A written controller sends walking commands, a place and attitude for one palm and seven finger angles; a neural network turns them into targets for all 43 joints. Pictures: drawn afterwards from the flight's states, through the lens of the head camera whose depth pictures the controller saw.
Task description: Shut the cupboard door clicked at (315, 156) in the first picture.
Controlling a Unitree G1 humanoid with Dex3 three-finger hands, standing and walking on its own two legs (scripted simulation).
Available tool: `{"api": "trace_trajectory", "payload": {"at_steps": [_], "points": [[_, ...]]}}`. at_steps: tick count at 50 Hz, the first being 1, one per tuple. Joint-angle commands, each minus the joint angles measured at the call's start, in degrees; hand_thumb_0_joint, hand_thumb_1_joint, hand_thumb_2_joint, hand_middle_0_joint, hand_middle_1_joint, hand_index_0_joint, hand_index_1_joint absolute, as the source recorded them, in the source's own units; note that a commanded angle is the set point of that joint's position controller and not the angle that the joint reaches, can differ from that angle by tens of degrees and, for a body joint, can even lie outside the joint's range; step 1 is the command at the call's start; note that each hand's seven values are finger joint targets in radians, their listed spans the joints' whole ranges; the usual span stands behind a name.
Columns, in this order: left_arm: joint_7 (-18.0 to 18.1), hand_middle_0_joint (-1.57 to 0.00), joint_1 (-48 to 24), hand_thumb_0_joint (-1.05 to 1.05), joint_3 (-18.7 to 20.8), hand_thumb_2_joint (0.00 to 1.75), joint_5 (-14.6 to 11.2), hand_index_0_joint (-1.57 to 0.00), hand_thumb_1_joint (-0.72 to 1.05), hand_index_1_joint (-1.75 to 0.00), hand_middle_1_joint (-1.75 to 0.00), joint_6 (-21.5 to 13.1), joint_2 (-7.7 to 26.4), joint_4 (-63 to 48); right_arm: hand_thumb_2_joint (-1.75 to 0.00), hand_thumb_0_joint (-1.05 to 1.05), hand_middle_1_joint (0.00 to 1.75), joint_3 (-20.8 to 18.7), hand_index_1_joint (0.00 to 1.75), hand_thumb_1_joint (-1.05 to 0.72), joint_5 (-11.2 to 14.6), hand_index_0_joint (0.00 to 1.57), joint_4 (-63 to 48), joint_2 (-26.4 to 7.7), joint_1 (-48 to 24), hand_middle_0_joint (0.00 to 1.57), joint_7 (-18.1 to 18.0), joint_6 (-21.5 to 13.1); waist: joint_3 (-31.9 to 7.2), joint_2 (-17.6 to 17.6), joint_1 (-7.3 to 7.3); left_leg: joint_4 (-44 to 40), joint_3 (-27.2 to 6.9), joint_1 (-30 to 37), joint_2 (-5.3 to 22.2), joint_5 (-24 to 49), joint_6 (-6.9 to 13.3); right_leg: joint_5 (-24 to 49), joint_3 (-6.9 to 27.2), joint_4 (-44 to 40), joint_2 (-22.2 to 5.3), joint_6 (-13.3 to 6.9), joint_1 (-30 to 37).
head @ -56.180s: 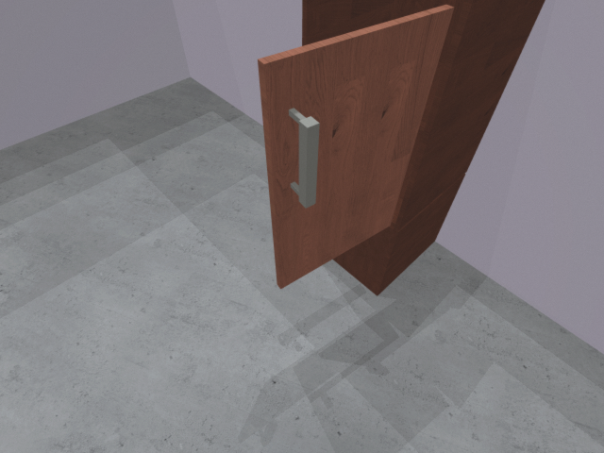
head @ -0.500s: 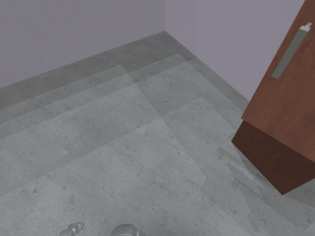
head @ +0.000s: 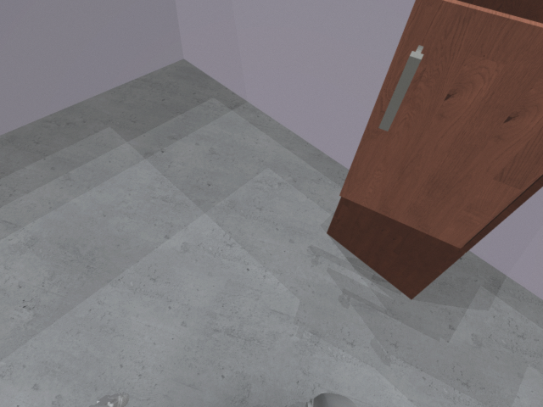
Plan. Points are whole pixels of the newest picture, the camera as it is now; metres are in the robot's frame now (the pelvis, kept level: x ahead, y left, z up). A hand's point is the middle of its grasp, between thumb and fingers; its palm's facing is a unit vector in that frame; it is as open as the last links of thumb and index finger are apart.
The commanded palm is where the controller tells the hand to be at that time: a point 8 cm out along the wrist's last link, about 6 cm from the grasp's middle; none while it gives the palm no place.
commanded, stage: turn to face it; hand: left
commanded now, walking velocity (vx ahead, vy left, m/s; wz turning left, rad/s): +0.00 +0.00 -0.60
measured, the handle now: (401, 89) +0.72 -0.23 +0.07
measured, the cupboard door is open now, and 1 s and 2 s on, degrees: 16 16 16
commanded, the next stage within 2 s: take the last steps up to it in 0.64 s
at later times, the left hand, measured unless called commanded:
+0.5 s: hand out of the picture +0.13 +0.14 -0.17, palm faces -0.22 -0.95 -0.20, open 7.4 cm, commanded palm none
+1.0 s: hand (208, 396) +0.16 +0.11 -0.17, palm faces -0.37 -0.90 -0.22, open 7.4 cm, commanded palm none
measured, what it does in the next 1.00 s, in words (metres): steps on the spot, turning right: right foot, then left foot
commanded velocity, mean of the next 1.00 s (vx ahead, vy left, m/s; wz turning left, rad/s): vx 0.08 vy -0.03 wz -0.32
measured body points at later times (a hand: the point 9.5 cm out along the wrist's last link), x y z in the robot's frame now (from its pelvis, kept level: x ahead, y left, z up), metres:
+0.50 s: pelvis +0.01 -0.03 -0.01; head +0.05 -0.03 +0.44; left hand +0.15 +0.19 -0.16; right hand +0.02 -0.30 -0.14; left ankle +0.06 +0.09 -0.72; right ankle -0.01 -0.14 -0.74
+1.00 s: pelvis +0.03 -0.05 -0.01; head +0.03 -0.07 +0.44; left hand +0.18 +0.16 -0.15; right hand -0.08 -0.28 -0.17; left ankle +0.06 +0.07 -0.71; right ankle -0.06 -0.12 -0.74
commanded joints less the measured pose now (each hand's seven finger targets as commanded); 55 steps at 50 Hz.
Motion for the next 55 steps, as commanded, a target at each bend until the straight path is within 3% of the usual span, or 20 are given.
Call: {"api": "trace_trajectory", "payload": {"at_steps": [1, 6, 7, 8, 10, 14, 22, 25, 27, 28, 29, 32, 37, 41, 44, 45, 46, 48, 51, 55], "points": [[-0.4, -0.2, -4.3, 0.0, -0.2, 0.9, 0.1, -0.2, 0.9, -0.3, -0.3, -1.7, 1.3, -5.5, -0.9, 0.0, 0.3, -4.4, 0.3, -0.9, -0.2, 0.2, -1.5, -13.0, 4.5, 0.2, -0.2, -0.7, -6.1, 12.9, -2.84, -7.6, -6.4, 8.0, 13.4, 24.5, 6.3, 0.2, -2.6, -10.0, 0.0, -0.2, 1.0], [0.0, -0.2, 1.1, 0.0, -0.1, 0.9, 0.2, -0.2, 0.9, -0.3, -0.3, -2.7, 3.2, -3.9, -0.9, 0.0, 0.3, -5.2, 0.3, -0.9, 0.3, 0.2, -1.4, -14.1, 2.5, 0.2, 0.5, -0.2, -8.2, 11.1, 0.36, 2.3, -1.6, 2.7, 12.1, 19.0, 1.6, 13.8, -4.7, -31.3, 1.2, -2.6, 15.7], [0.5, -0.2, 5.1, 0.0, 0.5, 0.9, 0.5, -0.2, 0.9, -0.3, -0.3, -3.2, 6.8, -2.8, -0.9, 0.0, 0.3, -5.1, 0.3, -0.9, 0.7, 0.2, -2.0, -12.3, 2.1, 0.2, 0.9, -0.2, -9.6, 3.3, 2.42, 10.2, 0.7, -4.5, 9.2, 11.0, -1.5, 21.2, 2.5, -36.7, -4.5, -4.9, 24.7], [1.4, -0.2, 8.3, 0.0, 1.7, 0.9, 0.8, -0.2, 0.9, -0.3, -0.3, -3.9, 12.8, -1.7, -0.9, 0.0, 0.3, -3.7, 0.3, -0.9, 1.0, 0.2, -4.9, -7.4, -0.8, 0.2, 1.1, -0.1, -8.7, -16.0, 4.43, 22.5, 3.2, -20.1, 0.1, -18.8, -4.8, 37.8, 21.7, -39.6, -18.7, -11.0, 31.0], [2.6, -0.2, 8.3, 0.0, 1.9, 0.9, 0.1, -0.2, 0.9, -0.3, -0.3, -4.0, 13.5, -1.2, -0.9, 0.0, 0.3, -3.5, 0.3, -0.9, 0.9, 0.2, -5.3, -8.3, -3.9, 0.2, 0.0, 1.1, -7.5, -16.8, 3.76, 36.9, -8.7, -24.4, -1.4, -20.1, -4.8, 43.5, 25.9, -39.9, -19.9, -16.2, 24.4], [2.8, -0.2, -0.3, 0.0, 0.2, 0.9, 0.0, -0.2, 0.9, -0.3, -0.3, -4.0, 8.0, -3.8, -0.9, 0.0, 0.3, -3.4, 0.3, -0.9, 0.6, 0.2, -1.8, -8.3, 0.1, 0.2, 0.7, 1.2, -7.8, -8.3, -0.78, 34.9, -8.9, -18.6, -0.8, -7.6, -5.7, 36.6, 13.4, -38.2, -12.1, -13.0, 19.1], [2.6, -0.2, 1.5, 0.0, 0.7, 0.9, 0.6, -0.2, 0.9, -0.3, -0.3, -3.8, 9.0, -2.2, -0.9, 0.0, 0.3, -2.9, 0.3, -0.9, 1.0, 0.2, -1.9, -6.7, -0.3, 0.2, 0.4, 0.5, -6.9, -6.9, 0.05, 15.8, -7.7, -11.3, -4.0, -8.4, -4.8, 31.1, 18.3, -38.0, -11.8, -14.5, 16.8], [2.6, -0.2, -0.5, 0.0, 0.6, 0.9, 0.0, -0.2, 0.9, -0.3, -0.3, -3.2, 7.7, -2.0, -0.9, 0.0, 0.3, -2.7, 0.3, -0.9, 1.1, 0.2, 0.2, -7.0, 4.9, 0.2, -0.2, -0.1, -6.4, -6.3, -2.62, 0.1, -7.3, 1.7, -5.0, 2.5, -4.0, 25.4, 18.3, -34.4, -9.3, -10.7, 8.8], [2.1, -0.2, 2.4, 0.0, -0.4, 0.9, -0.6, -0.2, 0.9, -0.3, -0.3, -2.7, 2.2, -2.8, -0.9, 0.0, 0.3, -3.5, 0.3, -0.9, 0.1, 0.2, 0.4, -13.4, 7.2, 0.2, -0.5, -1.2, -7.6, 14.1, -2.15, -10.3, -23.3, 10.5, 9.8, 10.5, 2.1, 7.4, 8.9, -21.0, 2.3, -4.6, -1.3], [1.9, -0.2, 2.1, 0.0, -0.6, 0.9, -0.5, -0.2, 0.9, -0.3, -0.3, -2.8, 1.7, -3.5, -0.9, 0.0, 0.3, -3.9, 0.3, -0.9, -0.2, 0.2, -0.5, -15.6, 7.4, 0.2, -0.7, -0.8, -6.7, 17.2, -2.61, -13.4, -29.5, 6.1, 17.7, 12.4, 7.6, -6.9, 3.6, -10.6, 3.9, -3.0, -1.8], [2.1, -0.2, 0.4, 0.0, -0.3, 0.9, 0.2, -0.2, 0.9, -0.3, -0.3, -2.0, 2.8, -2.9, -0.9, 0.0, 0.3, -3.7, 0.3, -0.9, -0.4, 0.2, 0.0, -14.7, 6.6, 0.2, -1.1, -1.0, -5.7, 17.8, -3.05, -15.7, -30.1, 2.6, 17.7, 10.1, 7.8, -7.3, 6.1, -2.1, 2.7, -2.4, -2.0], [1.1, -0.2, 1.9, 0.0, 0.4, 0.9, 0.3, -0.2, 0.9, -0.3, -0.3, -1.9, 2.4, -0.9, -0.9, 0.0, 0.3, -2.5, 0.3, -0.9, -0.4, 0.2, -1.4, -11.0, 0.4, 0.2, -1.2, -1.1, -3.2, 10.4, 0.39, -14.5, -19.5, -0.6, 11.6, 10.2, 7.1, -0.6, 4.9, 3.8, 0.5, -1.5, -1.8], [1.1, -0.2, 0.5, 0.0, -0.9, 0.9, 0.1, -0.2, 0.9, -0.3, -0.3, -1.9, -0.2, -0.2, -0.9, 0.0, 0.3, -3.1, 0.3, -0.9, -0.2, 0.2, 2.0, -10.4, 4.7, 0.2, -1.2, -1.0, -6.8, 10.9, -1.75, -10.7, -13.1, 7.4, 10.4, 22.3, 7.7, -0.1, 0.8, -8.2, 0.2, -1.0, 1.2], [0.4, -0.2, -0.3, 0.0, -1.3, 0.9, 0.4, -0.2, 0.9, -0.3, -0.3, -2.4, -0.6, 0.2, -0.9, 0.0, 0.3, -4.3, 0.3, -0.9, -0.5, 0.2, 3.7, -12.2, 7.1, 0.2, -0.5, -0.5, -6.7, 10.2, -3.36, -12.0, -15.3, 5.3, 12.7, 1.0, 7.1, -0.6, -2.0, -19.2, 1.5, -2.4, 6.6], [-0.2, -0.2, 5.4, 0.0, -0.7, 0.9, 0.6, -0.2, 0.9, -0.3, -0.3, -2.8, 0.4, 2.5, -0.9, 0.0, 0.3, -4.7, 0.3, -0.9, -0.3, 0.2, 4.3, -12.5, 4.9, 0.2, -0.2, -0.5, -4.4, 7.6, -0.26, -9.7, -12.2, -4.2, 10.1, -15.4, 3.8, 7.0, -3.6, -33.4, 2.5, -3.7, 18.3], [-0.1, -0.2, 8.3, 0.0, -0.1, 0.9, 0.8, -0.2, 0.9, -0.3, -0.3, -3.3, 2.3, 3.6, -0.9, 0.0, 0.3, -4.4, 0.3, -0.9, -0.1, 0.2, 4.2, -11.0, 4.1, 0.2, 0.0, -0.7, -3.8, 2.3, 1.4, -3.9, -8.6, -10.0, 6.6, -17.8, 1.7, 3.4, 0.3, -39.3, -0.2, -5.2, 24.2], [0.7, -0.2, 12.1, 0.0, 0.5, 0.9, 1.1, -0.2, 0.9, -0.3, -0.3, -4.0, 6.5, 4.7, -0.9, 0.0, 0.3, -3.5, 0.3, -0.9, 0.6, 0.2, 3.0, -6.9, 2.6, 0.2, 0.5, -1.0, -4.1, -9.4, 3.45, 8.9, -1.4, -21.2, -0.4, -19.2, -1.2, -6.3, 16.7, -47.2, -11.2, -10.2, 31.7], [1.9, -0.2, 13.9, 0.0, 0.8, 0.9, 0.5, -0.2, 0.9, -0.3, -0.3, -4.9, 7.9, 5.8, -0.9, 0.0, 0.3, -3.2, 0.3, -0.9, 0.1, 0.2, 0.3, -7.2, -5.6, 0.2, 0.7, -0.9, 2.5, -14.6, 4.89, 28.8, -7.2, -30.3, -2.8, -16.8, -1.6, -7.2, 29.1, -52.9, -18.6, -17.5, 24.7], [2.4, -0.2, 8.7, 0.0, -0.9, 0.9, 0.4, -0.2, 0.9, -0.3, -0.3, -6.3, 2.4, 5.6, -0.9, 0.0, 0.3, -3.4, 0.3, -0.9, -0.3, 0.2, 2.9, -6.0, -2.2, 0.2, 1.6, -1.6, 3.9, -5.8, 0.2, 31.5, -8.1, -27.6, -0.6, -7.4, -2.1, 7.4, 16.1, -49.3, -13.8, -16.4, 22.3], [2.6, -0.2, 10.2, 0.0, -1.5, 0.9, 0.2, -0.2, 0.9, -0.3, -0.3, -7.8, 2.2, 7.4, -0.9, 0.0, 0.3, -2.6, 0.3, -0.9, -0.2, 0.2, 3.5, -4.0, -0.5, 0.2, 1.9, -1.8, -0.7, -5.0, -0.83, 23.7, -5.2, -23.4, -1.4, -2.7, -2.8, 28.1, 8.7, -46.2, -11.2, -15.5, 25.8]]}}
